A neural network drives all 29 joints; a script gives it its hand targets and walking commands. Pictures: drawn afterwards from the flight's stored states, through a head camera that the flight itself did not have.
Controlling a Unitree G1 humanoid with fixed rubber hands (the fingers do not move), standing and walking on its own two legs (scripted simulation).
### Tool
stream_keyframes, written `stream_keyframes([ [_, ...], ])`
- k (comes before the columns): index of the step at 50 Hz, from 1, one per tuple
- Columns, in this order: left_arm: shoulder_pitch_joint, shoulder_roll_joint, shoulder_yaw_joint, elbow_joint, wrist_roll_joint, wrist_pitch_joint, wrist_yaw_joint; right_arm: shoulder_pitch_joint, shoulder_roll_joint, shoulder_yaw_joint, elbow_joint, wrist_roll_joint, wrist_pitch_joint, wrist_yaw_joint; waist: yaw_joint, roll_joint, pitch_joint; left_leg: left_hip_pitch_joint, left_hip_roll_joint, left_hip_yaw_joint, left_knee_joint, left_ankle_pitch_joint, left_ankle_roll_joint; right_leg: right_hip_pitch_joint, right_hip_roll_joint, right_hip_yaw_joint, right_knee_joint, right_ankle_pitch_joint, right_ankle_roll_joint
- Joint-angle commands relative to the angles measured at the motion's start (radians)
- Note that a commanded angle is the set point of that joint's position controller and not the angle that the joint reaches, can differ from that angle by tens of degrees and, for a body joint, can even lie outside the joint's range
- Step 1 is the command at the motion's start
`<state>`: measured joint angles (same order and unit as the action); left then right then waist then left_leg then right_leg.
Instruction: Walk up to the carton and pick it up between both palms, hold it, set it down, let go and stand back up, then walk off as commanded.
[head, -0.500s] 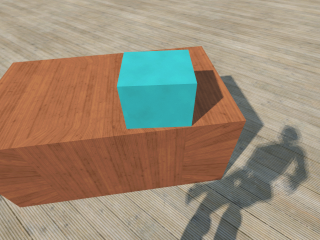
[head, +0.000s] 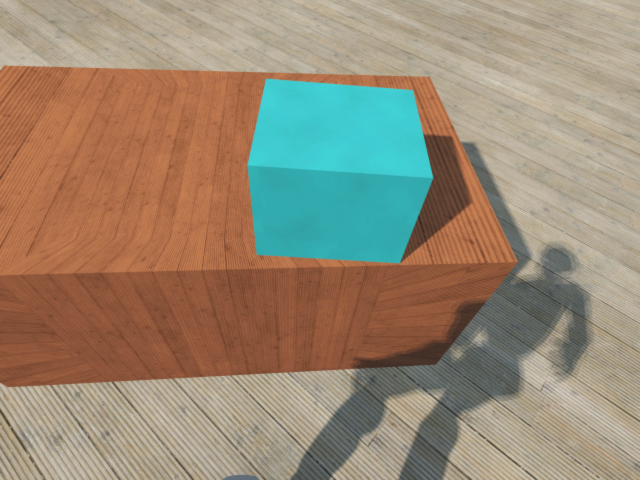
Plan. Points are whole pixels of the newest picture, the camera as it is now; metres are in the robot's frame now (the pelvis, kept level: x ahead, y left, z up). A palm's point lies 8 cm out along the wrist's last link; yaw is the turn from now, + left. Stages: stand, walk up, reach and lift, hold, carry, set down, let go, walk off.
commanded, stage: walk off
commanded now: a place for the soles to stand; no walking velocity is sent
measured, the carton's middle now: (334, 173) +0.67 -0.01 -0.06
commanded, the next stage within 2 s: stand in 1.30 s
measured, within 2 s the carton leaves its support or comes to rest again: neither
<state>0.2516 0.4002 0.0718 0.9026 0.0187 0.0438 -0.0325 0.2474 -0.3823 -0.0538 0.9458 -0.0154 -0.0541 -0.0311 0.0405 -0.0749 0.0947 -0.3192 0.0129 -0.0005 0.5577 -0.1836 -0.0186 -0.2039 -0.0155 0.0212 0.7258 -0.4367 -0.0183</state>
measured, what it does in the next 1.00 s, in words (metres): steps on the spot: right foot, then left foot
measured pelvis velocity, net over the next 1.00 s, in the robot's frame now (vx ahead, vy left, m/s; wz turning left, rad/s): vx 0.00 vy -0.05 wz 0.04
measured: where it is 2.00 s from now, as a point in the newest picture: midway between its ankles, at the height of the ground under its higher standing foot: outside the picture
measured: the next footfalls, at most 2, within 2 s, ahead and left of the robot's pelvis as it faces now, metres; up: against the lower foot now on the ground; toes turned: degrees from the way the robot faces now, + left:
right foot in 0.28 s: +0.07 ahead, -0.19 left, +0.00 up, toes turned -1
left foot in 0.58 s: +0.04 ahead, +0.07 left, +0.00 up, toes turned -1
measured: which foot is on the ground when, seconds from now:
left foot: down 0.00-0.32, up 0.34-0.56, down 0.58-1.00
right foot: up 0.00-0.26, down 0.28-1.00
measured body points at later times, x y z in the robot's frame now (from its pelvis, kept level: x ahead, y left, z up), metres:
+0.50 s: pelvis +0.02 -0.05 +0.00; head +0.07 -0.07 +0.44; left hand +0.13 +0.26 -0.10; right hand +0.11 -0.38 -0.13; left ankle +0.00 +0.08 -0.68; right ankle +0.04 -0.19 -0.73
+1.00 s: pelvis +0.00 -0.05 +0.00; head +0.03 -0.07 +0.45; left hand +0.06 +0.27 -0.11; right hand +0.12 -0.36 -0.13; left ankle +0.00 +0.07 -0.73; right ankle +0.03 -0.19 -0.73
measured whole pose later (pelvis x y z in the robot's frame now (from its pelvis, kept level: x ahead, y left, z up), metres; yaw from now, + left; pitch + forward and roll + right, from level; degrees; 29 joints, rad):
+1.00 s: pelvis +0.00 -0.05 +0.00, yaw +2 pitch -3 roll +0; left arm 0.15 0.36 0.03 0.99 0.01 -0.01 0.00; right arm 0.13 -0.39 -0.05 0.93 -0.02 0.01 0.01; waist 0.01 0.04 0.12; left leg -0.25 -0.03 -0.05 0.62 -0.29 0.02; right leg -0.29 -0.06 -0.03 0.63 -0.29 0.02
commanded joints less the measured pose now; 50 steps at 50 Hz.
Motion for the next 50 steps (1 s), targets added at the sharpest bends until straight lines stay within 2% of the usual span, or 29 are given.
stream_keyframes([
  [1, -0.022, 0.162, 0.045, -0.060, -0.001, -0.015, 0.020, 0.042, -0.298, -0.060, -0.065, -0.006, -0.037, -0.035, -0.046, 0.251, -0.085, 0.146, 0.307, -0.364, -0.168, 0.334, 0.263, -0.230, -0.019, 0.132, 0.311, -0.072, -0.018],
  [3, -0.009, 0.154, 0.054, -0.062, -0.001, -0.013, 0.014, 0.052, -0.280, -0.056, -0.048, 0.001, -0.032, -0.039, -0.048, 0.270, -0.125, 0.263, 0.258, -0.268, -0.122, 0.450, 0.219, -0.272, 0.004, 0.129, 0.295, -0.035, -0.004],
  [8, -0.039, 0.151, 0.027, -0.083, -0.008, -0.017, 0.021, 0.022, -0.284, -0.059, -0.104, -0.008, -0.012, -0.021, -0.066, 0.283, -0.177, 0.277, 0.249, -0.219, -0.041, 0.619, 0.234, -0.215, -0.006, 0.061, 0.093, -0.043, 0.014],
  [10, -0.030, 0.161, 0.029, -0.075, -0.002, -0.027, 0.019, -0.043, -0.300, -0.062, -0.137, -0.006, 0.001, -0.009, -0.052, 0.339, -0.202, 0.187, 0.224, -0.148, 0.008, 0.550, 0.215, -0.119, -0.014, -0.033, -0.003, 0.049, 0.012],
  [12, 0.016, 0.175, 0.042, -0.058, 0.004, -0.039, 0.028, -0.106, -0.278, -0.048, -0.147, 0.010, 0.023, -0.001, 0.010, 0.223, -0.213, 0.055, 0.145, -0.094, 0.112, 0.342, 0.141, 0.041, 0.018, -0.053, -0.177, 0.273, -0.008],
  [13, 0.018, 0.199, 0.054, -0.049, 0.008, -0.041, 0.030, -0.105, -0.251, -0.042, -0.135, 0.014, 0.032, -0.002, 0.031, 0.102, -0.199, -0.037, 0.103, -0.082, 0.172, 0.133, 0.120, 0.083, -0.009, -0.008, -0.225, 0.317, -0.025],
  [14, 0.016, 0.257, 0.059, -0.055, 0.013, -0.044, 0.034, -0.094, -0.219, -0.027, -0.145, 0.032, 0.045, 0.004, 0.035, -0.087, -0.223, -0.137, -0.031, -0.058, 0.289, -0.074, 0.089, 0.135, -0.150, 0.224, -0.293, 0.350, -0.079],
  [15, -0.053, 0.292, 0.057, -0.081, 0.028, -0.049, 0.034, -0.083, -0.193, -0.017, -0.126, 0.035, 0.056, -0.005, 0.026, -0.160, -0.178, -0.185, -0.125, -0.073, 0.429, -0.431, 0.065, 0.028, -0.325, 0.408, -0.376, 0.345, -0.179],
  [16, -0.077, 0.310, 0.063, -0.085, 0.030, -0.040, 0.030, -0.074, -0.227, -0.035, -0.105, 0.019, 0.060, -0.019, 0.024, -0.185, -0.170, -0.126, -0.097, -0.140, 0.508, -0.504, 0.053, -0.045, -0.363, 0.469, -0.349, 0.388, -0.249],
  [19, -0.157, 0.216, 0.029, -0.120, 0.016, -0.046, 0.044, -0.035, -0.232, -0.047, -0.091, 0.030, 0.055, -0.013, -0.025, -0.133, -0.153, -0.133, -0.092, -0.112, 0.530, -0.418, 0.041, 0.032, -0.242, 0.241, -0.242, 0.644, -0.206],
  [21, -0.166, 0.214, 0.034, -0.131, 0.013, -0.050, 0.043, 0.002, -0.233, -0.048, -0.096, 0.026, 0.057, -0.009, -0.028, -0.163, -0.154, -0.144, -0.074, -0.092, 0.486, -0.362, 0.030, 0.054, -0.233, 0.210, -0.215, 0.635, -0.192],
  [24, -0.094, 0.220, 0.043, -0.124, 0.013, -0.055, 0.051, -0.041, -0.201, -0.038, -0.127, 0.019, 0.058, 0.009, 0.010, -0.158, -0.141, -0.131, -0.026, -0.060, 0.261, -0.313, 0.023, 0.130, -0.233, 0.218, -0.196, 0.655, -0.189],
  [27, -0.124, 0.246, 0.025, -0.093, 0.001, -0.052, 0.061, -0.015, -0.190, -0.047, -0.092, -0.003, 0.046, 0.019, -0.040, -0.126, -0.143, 0.066, -0.013, -0.029, -0.099, -0.208, 0.049, 0.039, -0.241, 0.174, -0.107, 0.662, -0.157],
  [28, -0.112, 0.204, 0.013, -0.086, -0.015, -0.049, 0.061, 0.010, -0.196, -0.053, -0.075, -0.021, 0.033, 0.017, -0.050, -0.007, -0.161, 0.189, 0.006, -0.115, -0.203, -0.094, 0.071, -0.080, -0.206, 0.161, -0.031, 0.527, -0.105],
  [29, -0.100, 0.166, 0.002, -0.080, -0.029, -0.050, 0.057, -0.019, -0.249, -0.064, -0.098, -0.037, 0.024, 0.020, -0.041, 0.216, -0.165, 0.267, 0.156, -0.365, -0.214, 0.130, 0.133, -0.240, -0.091, 0.083, 0.093, 0.262, -0.030],
  [30, -0.086, 0.137, 0.001, -0.063, -0.039, -0.048, 0.066, -0.080, -0.271, -0.063, -0.120, -0.037, 0.026, 0.023, -0.011, 0.273, -0.142, 0.271, 0.280, -0.448, -0.182, 0.340, 0.218, -0.315, 0.006, -0.024, 0.154, -0.136, -0.008],
  [31, -0.122, 0.207, 0.014, -0.056, -0.037, -0.044, 0.074, -0.079, -0.318, -0.066, -0.118, -0.020, 0.027, 0.028, -0.059, 0.251, -0.130, 0.108, 0.321, -0.497, -0.182, 0.214, 0.284, -0.205, 0.000, 0.016, 0.215, -0.230, -0.017],
  [32, -0.131, 0.209, 0.019, -0.055, -0.029, -0.055, 0.067, -0.118, -0.295, -0.048, -0.125, -0.022, 0.021, 0.031, -0.048, 0.271, -0.059, -0.023, 0.291, -0.437, -0.184, 0.155, 0.303, -0.151, -0.035, 0.016, 0.208, -0.196, -0.025],
  [34, -0.130, 0.171, 0.017, -0.029, -0.029, -0.058, 0.056, -0.146, -0.214, -0.027, -0.122, -0.014, 0.024, 0.024, -0.025, 0.216, -0.027, 0.050, 0.202, -0.317, -0.154, 0.329, 0.231, -0.176, -0.022, 0.012, 0.121, -0.112, -0.011],
  [36, -0.093, 0.159, 0.019, -0.001, -0.035, -0.067, 0.056, -0.117, -0.228, -0.039, -0.083, -0.005, 0.028, 0.021, -0.025, 0.239, -0.093, 0.212, 0.135, -0.196, -0.065, 0.502, 0.160, -0.163, -0.022, -0.050, -0.075, 0.051, 0.002],
  [38, -0.087, 0.157, 0.015, 0.007, -0.030, -0.086, 0.057, -0.125, -0.211, -0.043, -0.099, -0.003, 0.034, 0.026, -0.023, 0.219, -0.146, 0.189, 0.093, -0.129, 0.009, 0.494, 0.123, -0.010, -0.033, -0.059, -0.247, 0.272, 0.000],
  [40, -0.063, 0.201, 0.024, 0.025, -0.018, -0.093, 0.062, -0.131, -0.199, -0.042, -0.103, 0.010, 0.041, 0.032, -0.010, 0.158, -0.209, 0.109, 0.046, -0.124, 0.082, 0.357, 0.080, 0.114, -0.112, 0.096, -0.317, 0.430, -0.048],
  [41, -0.052, 0.243, 0.036, 0.028, -0.006, -0.100, 0.062, -0.109, -0.189, -0.031, -0.106, 0.018, 0.046, 0.035, -0.010, 0.077, -0.239, -0.004, -0.007, -0.119, 0.119, 0.160, 0.066, 0.185, -0.210, 0.234, -0.317, 0.410, -0.098],
  [42, -0.113, 0.278, 0.044, 0.001, 0.005, -0.096, 0.056, -0.091, -0.179, -0.028, -0.096, 0.021, 0.052, 0.028, -0.019, -0.015, -0.158, 0.012, -0.056, -0.069, 0.161, -0.208, 0.060, 0.018, -0.329, 0.290, -0.360, 0.292, -0.195],
  [43, -0.171, 0.270, 0.037, 0.013, 0.013, -0.088, 0.052, -0.061, -0.195, -0.040, -0.069, 0.008, 0.062, 0.026, -0.048, -0.049, -0.118, 0.099, -0.024, -0.068, 0.186, -0.345, 0.059, -0.108, -0.350, 0.286, -0.357, 0.245, -0.207],
  [44, -0.163, 0.236, 0.028, 0.011, 0.014, -0.093, 0.050, -0.077, -0.184, -0.041, -0.069, 0.002, 0.060, 0.033, -0.063, -0.011, -0.098, 0.139, -0.010, -0.087, 0.126, -0.326, 0.057, -0.125, -0.295, 0.240, -0.347, 0.272, -0.177],
  [45, -0.184, 0.219, 0.015, -0.001, 0.006, -0.095, 0.049, -0.058, -0.194, -0.045, -0.066, 0.001, 0.056, 0.034, -0.079, -0.023, -0.153, 0.178, 0.002, -0.108, 0.049, -0.149, 0.074, -0.087, -0.245, 0.168, -0.298, 0.317, -0.132],
  [47, -0.187, 0.181, 0.008, -0.003, -0.010, -0.086, 0.045, -0.080, -0.225, -0.054, -0.058, -0.014, 0.041, 0.030, -0.074, 0.060, -0.165, 0.175, 0.107, -0.235, -0.095, 0.151, 0.124, -0.074, -0.110, 0.042, -0.150, 0.325, -0.028],
  [50, -0.095, 0.174, 0.012, 0.029, -0.017, -0.076, 0.049, -0.178, -0.234, -0.031, -0.081, 0.001, 0.045, 0.042, -0.009, 0.100, -0.110, 0.009, 0.165, -0.296, -0.142, 0.011, 0.163, 0.003, -0.048, 0.003, -0.208, 0.069, -0.011],
])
